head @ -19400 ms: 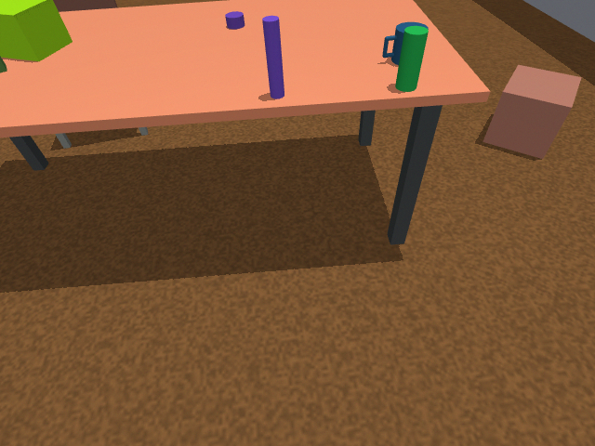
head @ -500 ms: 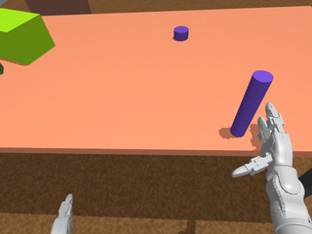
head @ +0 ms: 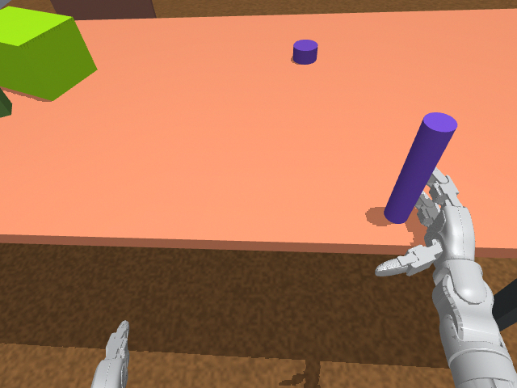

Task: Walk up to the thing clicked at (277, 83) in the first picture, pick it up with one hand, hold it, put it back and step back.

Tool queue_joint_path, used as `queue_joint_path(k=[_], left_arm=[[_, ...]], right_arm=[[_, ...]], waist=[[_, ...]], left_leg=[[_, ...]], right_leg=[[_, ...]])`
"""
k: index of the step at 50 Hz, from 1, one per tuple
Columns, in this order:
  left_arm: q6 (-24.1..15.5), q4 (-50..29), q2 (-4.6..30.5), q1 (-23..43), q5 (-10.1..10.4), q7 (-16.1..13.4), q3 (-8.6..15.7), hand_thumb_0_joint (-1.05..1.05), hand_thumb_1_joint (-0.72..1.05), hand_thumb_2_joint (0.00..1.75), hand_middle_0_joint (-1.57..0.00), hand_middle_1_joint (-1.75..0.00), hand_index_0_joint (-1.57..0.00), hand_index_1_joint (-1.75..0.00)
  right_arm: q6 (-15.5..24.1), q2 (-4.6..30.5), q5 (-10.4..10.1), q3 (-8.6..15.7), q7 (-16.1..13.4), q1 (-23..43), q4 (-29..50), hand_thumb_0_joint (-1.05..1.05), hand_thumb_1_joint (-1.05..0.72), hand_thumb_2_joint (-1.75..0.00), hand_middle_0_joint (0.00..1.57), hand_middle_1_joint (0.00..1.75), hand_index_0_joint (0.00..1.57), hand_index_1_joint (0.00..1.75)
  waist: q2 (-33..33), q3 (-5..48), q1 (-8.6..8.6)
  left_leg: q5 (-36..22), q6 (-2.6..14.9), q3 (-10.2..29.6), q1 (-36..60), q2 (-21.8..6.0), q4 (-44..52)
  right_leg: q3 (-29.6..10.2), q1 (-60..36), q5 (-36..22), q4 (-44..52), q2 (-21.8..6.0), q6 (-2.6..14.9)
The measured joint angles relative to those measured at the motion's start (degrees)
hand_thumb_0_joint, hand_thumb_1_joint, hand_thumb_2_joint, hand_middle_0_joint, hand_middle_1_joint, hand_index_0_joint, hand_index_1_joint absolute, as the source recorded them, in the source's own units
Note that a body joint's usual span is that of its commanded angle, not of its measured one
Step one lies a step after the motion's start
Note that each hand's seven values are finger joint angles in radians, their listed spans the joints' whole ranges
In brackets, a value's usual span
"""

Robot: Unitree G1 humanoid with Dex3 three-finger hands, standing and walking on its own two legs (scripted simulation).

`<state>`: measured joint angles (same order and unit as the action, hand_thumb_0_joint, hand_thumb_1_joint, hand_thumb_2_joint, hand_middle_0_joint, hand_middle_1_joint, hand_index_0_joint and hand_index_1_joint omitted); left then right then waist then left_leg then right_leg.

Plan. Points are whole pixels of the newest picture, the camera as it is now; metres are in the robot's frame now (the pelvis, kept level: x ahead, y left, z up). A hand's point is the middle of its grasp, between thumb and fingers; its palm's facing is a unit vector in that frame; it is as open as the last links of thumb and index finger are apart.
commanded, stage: close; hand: right
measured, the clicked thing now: (414, 175) +0.42 -0.19 +0.11
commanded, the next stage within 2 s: settle in 0.34 s
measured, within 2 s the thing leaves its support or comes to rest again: leaves its support in 0.82 s
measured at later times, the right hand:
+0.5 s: hand (405, 208) +0.39 -0.18 +0.07, palm faces +0.13 +0.99 +0.01, open 6.9 cm
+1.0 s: hand (408, 199) +0.39 -0.17 +0.09, palm faces +0.13 +0.99 -0.01, open 6.2 cm
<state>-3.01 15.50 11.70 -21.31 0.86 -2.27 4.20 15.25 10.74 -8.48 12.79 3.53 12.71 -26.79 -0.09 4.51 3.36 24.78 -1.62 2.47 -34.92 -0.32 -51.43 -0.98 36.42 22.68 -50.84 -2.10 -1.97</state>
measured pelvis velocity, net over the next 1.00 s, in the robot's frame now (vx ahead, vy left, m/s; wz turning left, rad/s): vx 0.00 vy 0.00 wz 0.00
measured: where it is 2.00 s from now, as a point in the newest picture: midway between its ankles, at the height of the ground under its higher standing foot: outside the picture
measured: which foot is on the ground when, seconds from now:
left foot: down 0.00-1.00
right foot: down 0.00-1.00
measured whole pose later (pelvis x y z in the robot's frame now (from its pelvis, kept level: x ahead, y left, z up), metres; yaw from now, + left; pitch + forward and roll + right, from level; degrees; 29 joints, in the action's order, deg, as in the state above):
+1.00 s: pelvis +0.00 +0.00 +0.01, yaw +0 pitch +7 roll +0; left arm -1.7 15.4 13.1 -21.5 1.0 -3.0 5.4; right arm 9.5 11.6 -7.5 13.2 1.5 19.0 -28.2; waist -0.5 4.2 2.9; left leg 24.0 -1.8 2.6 -31.6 -0.4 -48.7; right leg -0.7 33.1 22.1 -48.4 -2.1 -1.8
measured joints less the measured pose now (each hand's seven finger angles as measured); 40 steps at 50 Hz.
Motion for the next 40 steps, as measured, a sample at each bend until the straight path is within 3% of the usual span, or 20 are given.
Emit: queue_joint_path(k=[10, 21, 28, 40], left_arm=[[-0.7, -2.5, 0.3, -0.8, -0.4, 0.0, -0.3, -0.01, -0.54, 0.06, -0.05, -0.05, -0.06, -0.05], [-0.1, -4.0, 0.1, -1.9, -0.8, 1.2, -0.8, -0.01, -0.54, 0.06, -0.06, -0.05, -0.06, -0.05], [0.9, -5.8, 0.5, -2.3, -0.4, 1.7, 0.3, -0.01, -0.55, 0.07, -0.06, -0.06, -0.06, -0.06], [1.7, -4.9, 1.1, -2.2, -0.2, 0.6, 1.6, -0.01, -0.56, 0.07, -0.07, -0.06, -0.06, -0.06]], right_arm=[[2.5, 1.2, 0.1, 1.9, -0.6, 3.7, -4.6, -0.01, 0.36, -0.35, 0.57, 0.48, 0.63, 0.50], [1.8, 1.3, 0.8, 2.1, -0.5, 6.2, -4.8, -0.01, -0.03, -0.71, 0.87, 0.83, 1.03, 0.90], [0.3, 1.1, 1.0, 2.8, -0.8, 6.5, -4.7, -0.03, 0.06, -0.90, 0.85, 0.98, 1.01, 1.06], [-3.1, 0.2, 1.6, 1.2, -1.9, 5.4, -1.7, -0.03, 0.07, -1.14, 0.91, 1.20, 1.05, 1.28]], waist=[[1.0, 0.3, 0.27], [0.5, 1.8, 0.74], [0.3, 2.0, 1.18], [-0.1, 0.8, 0.33]], left_leg=[[0.5, -0.03, 0.0, -2.0, -0.1, -1.3], [1.1, -0.24, 0.0, -4.0, -0.1, -2.4], [1.2, -0.31, 0.3, -4.0, 0.1, -2.6], [0.4, -0.23, 0.4, -0.8, 0.1, -0.2]], right_leg=[[-0.1, 2.0, 0.4, -1.3, 0.1, 0.02], [0.0, 4.2, 1.2, -2.8, 0.2, 0.21], [0.2, 4.2, 1.5, -3.1, 0.0, 0.31], [0.4, 0.9, 0.8, -0.7, -0.1, 0.24]])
